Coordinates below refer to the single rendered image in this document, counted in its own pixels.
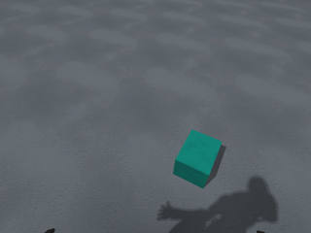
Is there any carton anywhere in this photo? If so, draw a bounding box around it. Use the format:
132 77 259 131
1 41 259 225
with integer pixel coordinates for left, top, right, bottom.
173 129 222 188

